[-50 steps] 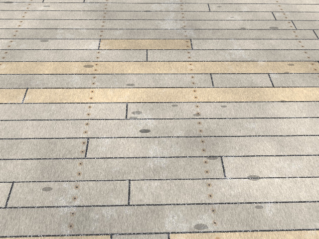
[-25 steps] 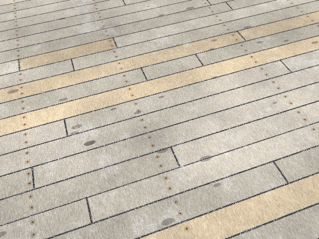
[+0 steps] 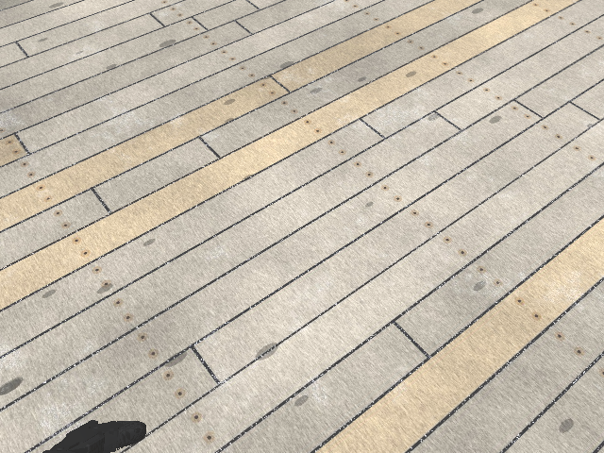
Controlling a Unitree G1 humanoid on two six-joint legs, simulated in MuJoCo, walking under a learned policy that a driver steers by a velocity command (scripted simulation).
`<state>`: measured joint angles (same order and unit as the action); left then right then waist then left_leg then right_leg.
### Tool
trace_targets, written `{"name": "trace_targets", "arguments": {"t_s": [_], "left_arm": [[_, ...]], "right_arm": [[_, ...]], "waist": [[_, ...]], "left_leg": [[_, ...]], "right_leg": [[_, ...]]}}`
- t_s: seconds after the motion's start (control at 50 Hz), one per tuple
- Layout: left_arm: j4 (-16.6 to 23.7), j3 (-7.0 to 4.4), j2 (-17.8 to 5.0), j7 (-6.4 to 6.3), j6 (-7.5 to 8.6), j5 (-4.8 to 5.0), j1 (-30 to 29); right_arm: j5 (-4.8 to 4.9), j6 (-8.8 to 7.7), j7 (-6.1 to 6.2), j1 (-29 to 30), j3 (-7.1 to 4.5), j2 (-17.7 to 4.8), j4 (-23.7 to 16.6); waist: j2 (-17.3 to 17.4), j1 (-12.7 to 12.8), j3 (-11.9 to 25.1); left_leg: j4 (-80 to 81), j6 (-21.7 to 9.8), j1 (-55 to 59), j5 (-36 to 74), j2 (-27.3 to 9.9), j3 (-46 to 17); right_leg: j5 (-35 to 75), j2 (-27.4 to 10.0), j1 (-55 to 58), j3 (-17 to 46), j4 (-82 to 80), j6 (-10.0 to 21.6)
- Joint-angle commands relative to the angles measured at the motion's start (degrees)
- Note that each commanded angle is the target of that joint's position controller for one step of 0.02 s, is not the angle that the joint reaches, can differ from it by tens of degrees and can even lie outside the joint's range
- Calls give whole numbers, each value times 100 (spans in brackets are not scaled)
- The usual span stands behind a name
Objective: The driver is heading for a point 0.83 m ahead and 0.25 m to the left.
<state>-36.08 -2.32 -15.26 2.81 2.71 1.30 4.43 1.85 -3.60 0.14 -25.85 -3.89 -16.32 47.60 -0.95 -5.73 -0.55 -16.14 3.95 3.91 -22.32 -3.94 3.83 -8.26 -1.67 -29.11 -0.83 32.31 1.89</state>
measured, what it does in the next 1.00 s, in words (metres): walks ahead, turning left: right foot, then left foot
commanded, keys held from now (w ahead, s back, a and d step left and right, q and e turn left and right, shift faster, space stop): w+q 1.00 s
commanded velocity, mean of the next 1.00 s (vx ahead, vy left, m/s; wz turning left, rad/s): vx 0.49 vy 0.00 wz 0.42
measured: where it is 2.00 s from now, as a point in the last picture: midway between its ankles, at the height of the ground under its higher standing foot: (189, 317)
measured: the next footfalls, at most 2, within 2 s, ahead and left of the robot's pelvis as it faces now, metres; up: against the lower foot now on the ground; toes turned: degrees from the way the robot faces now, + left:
right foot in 0.02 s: +0.15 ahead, -0.13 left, +0.00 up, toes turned -1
left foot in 0.56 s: +0.45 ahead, +0.13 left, +0.00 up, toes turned +16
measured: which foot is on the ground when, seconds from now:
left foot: down 0.00-0.04, up 0.06-0.54, down 0.56-1.00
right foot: up 0.00-0.00, down 0.02-0.56, up 0.58-1.00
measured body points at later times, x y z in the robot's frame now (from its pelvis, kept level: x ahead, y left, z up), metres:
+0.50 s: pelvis +0.26 -0.01 +0.00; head +0.30 +0.01 +0.44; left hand +0.22 +0.27 -0.13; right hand +0.52 -0.19 -0.09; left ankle +0.42 +0.14 -0.71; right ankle +0.12 -0.13 -0.73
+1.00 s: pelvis +0.55 +0.06 +0.00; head +0.57 +0.09 +0.45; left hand +0.64 +0.38 -0.07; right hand +0.74 -0.18 -0.10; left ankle +0.42 +0.12 -0.73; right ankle +0.74 +0.01 -0.72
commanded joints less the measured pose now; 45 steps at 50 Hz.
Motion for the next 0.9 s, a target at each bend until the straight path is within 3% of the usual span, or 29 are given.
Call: {"name": "trace_targets", "arguments": {"t_s": [0.02,0.04,0.06,0.08,0.1,0.12,0.14,0.16,0.2,0.22,0.28,0.36,0.44,0.5,0.52,0.54,0.56,0.58,0.6,0.62,0.64,0.66,0.68,0.72,0.76,0.84,0.9], "left_arm": [[-8,-484,-1098,-97,89,-17,1436],[-111,-589,-1639,-193,53,-189,2286],[-140,-533,-1579,-187,71,-154,2396],[-167,-392,-1158,-169,110,-133,2048],[-179,-301,-903,-164,138,-117,1826],[-208,-281,-836,-154,142,-126,1405],[-191,-238,-643,-138,195,-149,1102],[-211,-231,-576,-139,248,-193,933],[-324,-229,-427,-126,380,-166,904],[-391,-271,-594,-148,409,-200,880],[-550,-295,-627,-206,435,-228,951],[-712,-337,-824,-291,392,-157,1172],[-932,-387,-976,-329,204,-71,1534],[-908,-441,-1214,-403,40,-49,1469],[-878,-455,-1289,-434,-16,-50,1428],[-838,-447,-1318,-463,-51,-31,1326],[-745,-387,-1218,-498,-16,-74,1315],[-392,-104,-339,-409,148,-216,1794],[-365,-148,-764,-288,411,-93,1542],[-158,-215,-1017,-215,516,139,881],[-99,-165,-894,-237,577,39,647],[-143,-193,-827,-293,546,-116,625],[-140,-220,-889,-300,493,-134,796],[-201,-230,-889,-293,343,-192,985],[-142,-170,-688,-312,264,-240,788],[70,-59,-467,-284,276,-213,-159],[186,-86,-583,-218,344,-107,-589]], "right_arm": [[6,-33,35,292,-150,-928,-302],[-132,-89,21,107,60,-329,-570],[-55,-208,39,41,103,-271,-566],[117,-253,9,369,-68,-820,-612],[69,-268,-26,757,-77,-860,-650],[28,-249,-13,797,-68,-723,-690],[-10,-172,9,822,-102,-733,-630],[13,-85,-14,679,-90,-618,-575],[9,60,-18,617,-59,-422,-458],[3,92,-5,663,-49,-343,-526],[-41,74,-15,1057,-32,-335,-664],[-81,12,-173,1941,69,-176,-954],[-47,-1,-350,2523,101,-173,-1339],[-46,38,-420,2306,-21,-421,-1484],[-41,67,-407,1844,-118,-600,-1419],[-29,86,-351,1029,-273,-877,-1253],[-29,151,-237,111,-449,-1257,-1066],[-6,148,-165,261,-555,-1874,-1180],[-73,72,-184,143,-402,-1462,-1307],[-132,22,-187,267,-310,-1118,-1249],[-93,-40,-211,491,-269,-1017,-1215],[-77,-32,-202,933,-201,-797,-1244],[-150,-42,-176,1184,-190,-802,-1371],[-137,-66,-146,1355,-174,-743,-1417],[-108,-66,-71,1249,-213,-895,-1325],[-61,19,45,942,-238,-989,-1186],[-42,72,65,698,-254,-1050,-1068]], "waist": [[604,1300,748],[-672,1439,1718],[-1496,1354,2298],[-1017,1350,1448],[-768,1231,729],[-621,931,524],[-593,779,258],[-713,640,168],[-395,563,-46],[-440,468,-82],[-180,536,-322],[-36,873,-540],[-2,1031,-660],[-336,725,-172],[-443,441,152],[-409,-35,591],[-26,-493,1104],[1646,168,1640],[911,-96,2500],[592,-199,1711],[53,31,870],[-208,358,615],[193,580,502],[255,725,380],[220,715,218],[411,322,83],[579,145,90]], "left_leg": [[-1867,-860,-1431,4096,-726,-162],[-4163,-448,-3468,1903,-103,50],[-5452,-393,-4290,-1009,519,-827],[-5935,-471,-4817,-741,201,-1182],[-5761,-596,-4703,-362,-100,-1094],[-5458,-586,-4678,158,-260,-941],[-5244,-580,-4437,529,-438,-954],[-5221,-542,-4148,803,-471,-990],[-5126,-492,-4097,1043,-437,-1055],[-4978,-432,-4244,1274,-388,-1083],[-4094,-336,-4551,2007,-316,-1197],[-2632,-447,-4297,2904,-182,-596],[-1980,-686,-4623,2503,-82,-311],[-1940,-989,-3862,1638,420,191],[-1984,-1128,-3250,1343,649,311],[-1732,-1327,-2068,1444,862,303],[-1506,-1607,-289,1527,505,-515],[-1011,-2851,1766,807,-1176,-4010],[-232,-3051,2229,164,-1569,-5449],[-124,-2623,1696,349,-1342,-4453],[-235,-2307,575,1831,-1008,-3473],[-100,-2090,-8,1875,-737,-2944],[55,-2202,-639,2241,-683,-2896],[256,-2256,-1235,2682,-527,-2623],[289,-2160,-1709,2886,-349,-2206],[179,-1768,-2034,2206,35,-1854],[0,-1656,-1927,1603,-86,-2216]], "right_leg": [[97,171,2986,-122,-315,486],[-774,-1475,5100,2205,-482,1122],[-1609,-2232,5159,4314,-1509,1599],[-1924,-2084,4521,3633,-1623,1364],[-878,-1768,3672,2500,-1470,1019],[-1096,-1587,3154,2147,-1756,991],[-876,-1353,2629,1782,-2039,917],[-609,-1304,2263,1501,-2242,930],[409,-1135,2037,780,-2373,873],[507,-1211,2021,653,-2484,913],[1108,-1183,2157,67,-2592,924],[1265,-1124,2352,-561,-2726,722],[1979,-1387,3369,-805,-2348,646],[4716,-1401,3806,-1036,-1293,466],[5482,-1360,3804,-1086,-547,412],[5491,-1221,3381,-1173,564,281],[4032,-998,2097,-1160,2174,58],[-1502,355,-669,-855,4687,-404],[-2467,466,-1357,739,5283,-291],[-2008,144,-1719,817,5098,-157],[-1656,-118,-1441,746,4391,-80],[-1331,-329,-1271,643,3800,-79],[-1151,-410,-856,688,3604,-158],[-1047,-459,-529,620,3256,-374],[-724,-399,-481,439,2561,-550],[788,-85,-102,371,756,-672],[1201,126,234,453,74,-642]]}}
